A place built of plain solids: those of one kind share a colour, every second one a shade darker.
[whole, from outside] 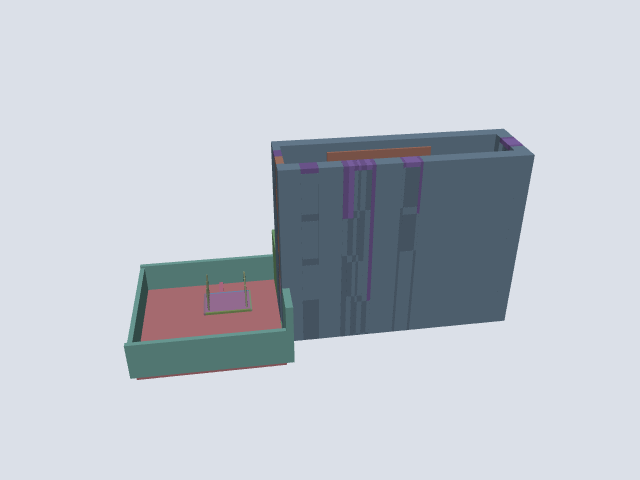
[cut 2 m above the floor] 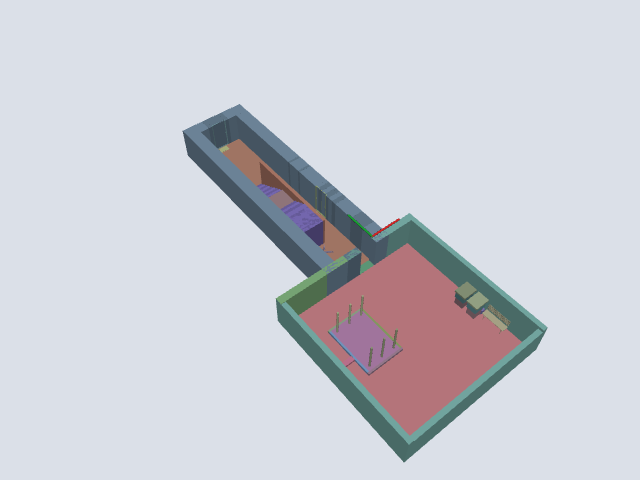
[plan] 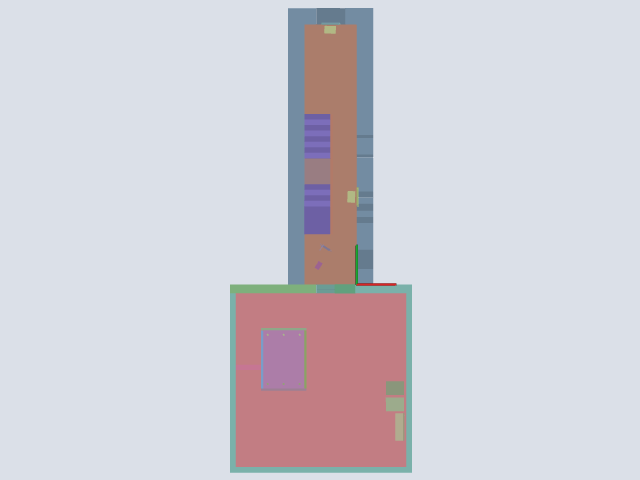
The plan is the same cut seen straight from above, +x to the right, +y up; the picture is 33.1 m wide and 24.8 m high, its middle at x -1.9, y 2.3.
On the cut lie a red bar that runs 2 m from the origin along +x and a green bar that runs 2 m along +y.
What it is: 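A narrow city house of about 1900; beside a corridor from the street door to the back door a straight stair climbs each storey in one flight of 19 steps; behind the house lies a small yard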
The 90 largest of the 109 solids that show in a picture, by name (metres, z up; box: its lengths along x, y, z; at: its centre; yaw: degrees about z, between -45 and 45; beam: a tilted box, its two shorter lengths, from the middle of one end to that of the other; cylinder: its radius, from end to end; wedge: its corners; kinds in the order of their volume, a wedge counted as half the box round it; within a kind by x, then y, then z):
{
 "wall_hall_1": {"box": [0.85, 14.73, 11.81], "at": [-3.12, 6.92, 5.79]},
 "wall_hall_2": {"box": [1.45, 0.45, 11.81], "at": [-2.83, -0.23, 5.79]},
 "wall_hall_3": {"box": [1.45, 0.85, 11.81], "at": [-2.83, 13.86, 5.79]},
 "wall_hall_4": {"box": [0.25, 0.85, 3.98], "at": [-1.98, 13.86, 1.87]},
 "wall_hall_5": {"box": [0.95, 0.45, 3.98], "at": [-1.62, -0.23, 1.87]},
 "wall_hall_6": {"box": [1.0, 0.81, 2.51], "at": [-1.35, 13.88, 1.25]},
 "wall_hall_7": {"box": [0.25, 0.85, 3.98], "at": [-0.72, 13.86, 1.87]},
 "wall_hall_8": {"box": [1.45, 0.85, 11.81], "at": [0.12, 13.86, 5.79]},
 "wall_hall_9": {"box": [0.93, 0.45, 11.81], "at": [0.39, -0.23, 5.79]},
 "wall_hall_10": {"box": [0.85, 1.25, 11.81], "at": [0.42, 0.17, 5.79]},
 "wall_hall_11": {"box": [0.85, 1.0, 3.08], "at": [0.42, 1.3, 1.42]},
 "wall_hall_12": {"box": [0.85, 1.0, 0.45], "at": [0.42, 1.3, 5.7]},
 "wall_hall_13": {"box": [0.85, 1.0, 0.45], "at": [0.42, 1.3, 8.66]},
 "wall_hall_14": {"box": [0.85, 1.38, 11.81], "at": [0.42, 2.49, 5.79]},
 "wall_hall_15": {"box": [0.85, 0.31, 6.05], "at": [0.42, 3.33, 2.9]},
 "wall_hall_16": {"box": [0.85, 0.32, 3.08], "at": [0.42, 3.65, 1.42]},
 "wall_hall_17": {"box": [0.85, 0.22, 3.08], "at": [0.42, 3.92, 1.42]},
 "wall_hall_18": {"box": [0.85, 0.31, 3.42], "at": [0.42, 4.33, 7.18]},
 "wall_hall_19": {"box": [0.85, 0.32, 6.38], "at": [0.42, 4.65, 5.7]},
 "wall_hall_20": {"box": [0.85, 1.54, 11.81], "at": [0.42, 5.8, 5.79]},
 "wall_hall_21": {"box": [0.85, 0.15, 9.01], "at": [0.42, 6.64, 4.39]},
 "wall_hall_22": {"box": [0.85, 0.85, 6.05], "at": [0.42, 7.14, 2.9]},
 "wall_hall_23": {"box": [0.85, 0.85, 0.45], "at": [0.42, 7.14, 8.66]},
 "wall_hall_24": {"box": [0.85, 0.15, 6.05], "at": [0.42, 7.64, 2.9]},
 "wall_hall_25": {"box": [0.85, 6.56, 11.81], "at": [0.42, 11.0, 5.79]},
 "wall_hall_26": {"box": [0.81, 1.0, 2.51], "at": [0.45, 1.3, 4.22]},
 "wall_hall_27": {"box": [0.81, 1.0, 2.51], "at": [0.45, 1.3, 7.18]},
 "wall_hall_28": {"box": [0.81, 1.0, 2.51], "at": [0.45, 1.3, 10.15]},
 "wall_hall_29": {"box": [0.81, 0.31, 2.51], "at": [0.45, 3.33, 7.18]},
 "wall_hall_30": {"box": [0.81, 0.32, 2.51], "at": [0.45, 3.65, 4.22]},
 "wall_hall_31": {"box": [0.81, 0.32, 2.51], "at": [0.45, 3.65, 7.18]},
 "wall_hall_32": {"box": [0.81, 0.22, 2.51], "at": [0.45, 3.92, 4.22]},
 "wall_hall_33": {"box": [0.81, 0.22, 2.51], "at": [0.45, 3.92, 7.18]},
 "wall_hall_34": {"box": [0.81, 0.22, 2.51], "at": [0.45, 3.92, 10.15]},
 "wall_hall_35": {"box": [0.81, 0.15, 2.51], "at": [0.45, 4.11, 1.25]},
 "wall_hall_36": {"box": [0.81, 0.15, 2.51], "at": [0.45, 4.11, 4.22]},
 "wall_hall_37": {"box": [0.81, 0.15, 2.51], "at": [0.45, 4.11, 7.18]},
 "wall_hall_38": {"box": [0.81, 0.15, 2.51], "at": [0.45, 4.11, 10.15]},
 "wall_hall_39": {"box": [0.81, 0.31, 2.51], "at": [0.45, 4.33, 1.25]},
 "wall_hall_40": {"box": [0.81, 0.31, 2.51], "at": [0.45, 4.33, 4.22]},
 "wall_hall_41": {"box": [0.81, 0.31, 2.51], "at": [0.45, 4.33, 10.15]},
 "wall_hall_42": {"box": [0.81, 0.32, 2.51], "at": [0.45, 4.65, 1.25]},
 "wall_hall_43": {"box": [0.81, 0.32, 2.51], "at": [0.45, 4.65, 10.15]},
 "wall_hall_44": {"box": [0.81, 0.22, 2.51], "at": [0.45, 4.92, 1.25]},
 "wall_hall_45": {"box": [0.81, 0.15, 2.51], "at": [0.45, 6.64, 10.15]},
 "wall_hall_46": {"box": [0.81, 0.85, 2.51], "at": [0.45, 7.14, 7.18]},
 "wall_hall_47": {"box": [0.81, 0.85, 2.51], "at": [0.45, 7.14, 10.15]},
 "wall_hall_48": {"box": [0.81, 0.15, 2.51], "at": [0.45, 7.64, 7.18]},
 "flightA_1": {"box": [1.35, 0.3, 3.33], "at": [-2.04, 2.74, 1.14]},
 "flightA_2": {"box": [1.35, 0.87, 3.02], "at": [-2.04, 3.02, 0.99]},
 "flightA_3": {"box": [1.35, 1.15, 2.86], "at": [-2.04, 3.17, 0.91]},
 "flightA_4": {"box": [1.35, 1.44, 2.71], "at": [-2.04, 3.31, 0.83]},
 "flightA_5": {"box": [1.35, 1.73, 2.55], "at": [-2.04, 3.45, 0.75]},
 "flightA_6": {"box": [1.35, 2.01, 2.39], "at": [-2.04, 3.6, 0.67]},
 "flightA_7": {"box": [1.35, 2.3, 2.23], "at": [-2.04, 3.74, 0.59]},
 "flightA_8": {"box": [1.35, 2.58, 2.08], "at": [-2.04, 3.88, 0.52]},
 "flightA_9": {"box": [1.35, 0.3, 1.76], "at": [-2.04, 6.65, 0.36]},
 "flightA_10": {"box": [1.35, 0.58, 1.61], "at": [-2.04, 6.79, 0.29]},
 "flightA_11": {"box": [1.35, 0.87, 1.45], "at": [-2.04, 6.94, 0.21]},
 "flightA_12": {"box": [1.35, 1.15, 1.29], "at": [-2.04, 7.08, 0.13]},
 "flightA_13": {"box": [1.35, 1.44, 1.14], "at": [-2.04, 7.22, 0.05]},
 "flightA_14": {"box": [1.35, 1.73, 0.98], "at": [-2.04, 7.37, -0.03]},
 "flightA_15": {"box": [1.35, 2.01, 0.83], "at": [-2.04, 7.51, -0.11]},
 "flightA_16": {"box": [1.35, 2.3, 0.67], "at": [-2.04, 7.65, -0.18]},
 "floor_yard_1": {"box": [8.82, 9.0, 0.5], "at": [-1.85, -4.94, -0.27]},
 "wall_yard_1": {"box": [0.3, 9.73, 2.08], "at": [-6.4, -4.87, 0.92]},
 "wall_yard_2": {"box": [9.4, 0.3, 1.95], "at": [-1.85, -9.58, 0.85]},
 "wall_yard_3": {"box": [0.95, 0.2, 4.1], "at": [-1.62, -0.35, 1.93]},
 "wall_yard_4": {"box": [0.95, 0.25, 3.98], "at": [-1.62, -0.12, 1.87]},
 "wall_yard_5": {"box": [2.93, 0.45, 4.1], "at": [1.39, -0.23, 1.93]},
 "wall_yard_6": {"box": [0.3, 9.73, 2.45], "at": [2.7, -4.87, 1.1]},
 "floor_hall_1": {"box": [2.72, 13.45, 0.52], "at": [-1.35, 6.72, -0.26]},
 "wall_spine_1": {"box": [0.14, 6.2, 11.79], "at": [-1.3, 5.7, 5.8]},
 "wall_yard_n3a_1": {"box": [4.45, 0.45, 4.1], "at": [-4.33, -0.23, 1.93]},
 "wall_head_hall_1": {"box": [1.0, 0.85, 0.29], "at": [-1.35, 13.86, 11.55]},
 "wall_head_hall_2": {"box": [0.85, 1.0, 0.29], "at": [0.42, 1.3, 11.55]},
 "wall_head_hall_3": {"box": [0.85, 0.31, 3.25], "at": [0.42, 3.33, 10.06]},
 "wall_head_hall_4": {"box": [0.85, 0.32, 3.25], "at": [0.42, 3.65, 10.06]},
 "wall_head_hall_5": {"box": [0.85, 0.22, 9.18], "at": [0.42, 4.92, 7.1]},
 "wall_head_hall_6": {"box": [0.85, 0.85, 0.29], "at": [0.42, 7.14, 11.55]},
 "wall_head_hall_7": {"box": [0.85, 0.15, 3.25], "at": [0.42, 7.64, 10.06]},
 "floor_green_1": {"box": [2.13, 3.02, 0.66], "at": [-3.77, -3.87, -0.19]},
 "floor_1": {"box": [1.35, 1.36, 1.92], "at": [-2.04, 5.84, 0.44]},
 "wall_over_hall_1": {"box": [0.52, 0.45, 9.19], "at": [-0.34, -0.23, 7.1]},
 "yard_bin_high_1": {"box": [0.76, 0.62, 0.46], "at": [1.94, -6.19, 0.77], "yaw": 0.3},
 "yard_bin_high_2": {"box": [0.76, 0.62, 0.46], "at": [1.94, -5.35, 0.77]},
 "yard_bin_low_1": {"box": [0.63, 0.55, 0.56], "at": [1.95, -6.19, 0.26], "yaw": 0.3},
 "yard_bin_low_2": {"box": [0.63, 0.55, 0.56], "at": [1.95, -5.35, 0.26]},
 "floor_sill_hall_1": {"box": [1.09, 0.47, 0.52], "at": [-0.61, -0.23, -0.26]},
 "bar_low_1": {"box": [1.3, 0.28, 0.65], "at": [-5.6, -4.28, -0.2]}
}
